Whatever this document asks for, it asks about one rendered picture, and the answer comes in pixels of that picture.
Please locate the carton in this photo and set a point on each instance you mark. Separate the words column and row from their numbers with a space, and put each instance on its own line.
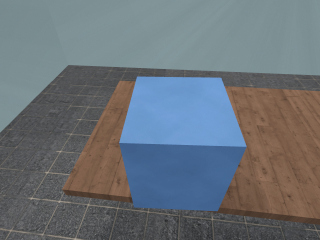
column 181, row 143

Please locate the table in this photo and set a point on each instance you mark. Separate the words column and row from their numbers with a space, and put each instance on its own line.
column 278, row 176

